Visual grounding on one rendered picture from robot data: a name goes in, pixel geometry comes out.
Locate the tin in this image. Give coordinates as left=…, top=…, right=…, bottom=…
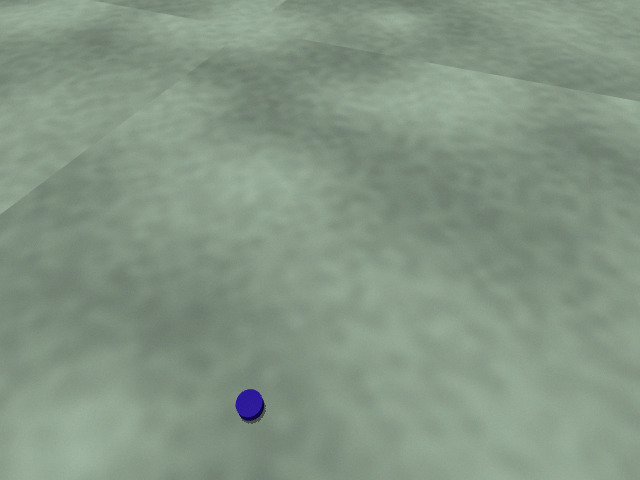
left=236, top=389, right=264, bottom=421

